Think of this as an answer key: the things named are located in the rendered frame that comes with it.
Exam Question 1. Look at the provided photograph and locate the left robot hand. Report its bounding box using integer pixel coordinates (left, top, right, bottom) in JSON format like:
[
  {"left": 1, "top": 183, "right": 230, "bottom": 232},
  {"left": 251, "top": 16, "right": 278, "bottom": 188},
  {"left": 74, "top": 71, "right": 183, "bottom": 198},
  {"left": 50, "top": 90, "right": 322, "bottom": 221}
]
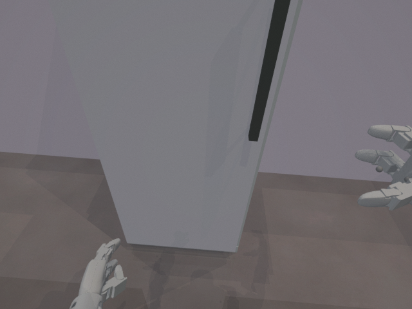
[{"left": 78, "top": 238, "right": 127, "bottom": 303}]

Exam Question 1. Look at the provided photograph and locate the fridge door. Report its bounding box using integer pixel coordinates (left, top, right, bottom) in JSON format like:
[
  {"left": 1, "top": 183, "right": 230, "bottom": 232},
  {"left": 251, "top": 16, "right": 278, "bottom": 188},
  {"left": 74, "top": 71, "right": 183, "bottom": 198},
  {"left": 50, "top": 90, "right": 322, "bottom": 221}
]
[{"left": 48, "top": 0, "right": 298, "bottom": 252}]

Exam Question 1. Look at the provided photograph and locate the handle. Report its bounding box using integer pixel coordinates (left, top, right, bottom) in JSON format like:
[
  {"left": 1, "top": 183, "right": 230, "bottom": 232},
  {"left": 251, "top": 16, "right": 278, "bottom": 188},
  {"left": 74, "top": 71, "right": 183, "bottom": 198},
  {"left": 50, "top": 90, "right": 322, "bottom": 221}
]
[{"left": 248, "top": 0, "right": 290, "bottom": 142}]

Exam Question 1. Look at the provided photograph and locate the right robot hand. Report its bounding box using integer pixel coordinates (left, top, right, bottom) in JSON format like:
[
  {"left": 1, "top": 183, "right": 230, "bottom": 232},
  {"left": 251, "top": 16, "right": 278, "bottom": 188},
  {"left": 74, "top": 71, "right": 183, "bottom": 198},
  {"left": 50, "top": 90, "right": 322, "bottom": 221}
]
[{"left": 355, "top": 125, "right": 412, "bottom": 211}]

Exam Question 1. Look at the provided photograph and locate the robot left forearm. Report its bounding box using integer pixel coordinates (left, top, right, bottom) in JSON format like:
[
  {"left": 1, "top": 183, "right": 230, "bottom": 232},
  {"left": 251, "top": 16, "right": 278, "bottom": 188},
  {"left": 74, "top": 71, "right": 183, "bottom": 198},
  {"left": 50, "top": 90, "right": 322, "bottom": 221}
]
[{"left": 70, "top": 292, "right": 103, "bottom": 309}]

